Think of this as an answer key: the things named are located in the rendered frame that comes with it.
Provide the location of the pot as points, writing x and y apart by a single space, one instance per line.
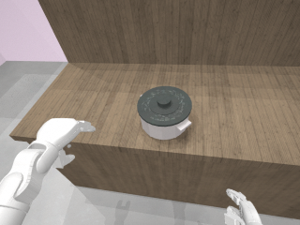
165 133

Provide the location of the lid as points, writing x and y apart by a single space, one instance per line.
173 114

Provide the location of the knob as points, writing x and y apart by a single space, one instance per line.
164 100

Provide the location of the table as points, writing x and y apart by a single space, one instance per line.
238 61

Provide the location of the left robot forearm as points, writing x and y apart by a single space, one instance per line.
24 181

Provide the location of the left robot hand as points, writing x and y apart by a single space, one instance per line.
60 132

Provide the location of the right robot hand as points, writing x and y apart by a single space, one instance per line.
246 213

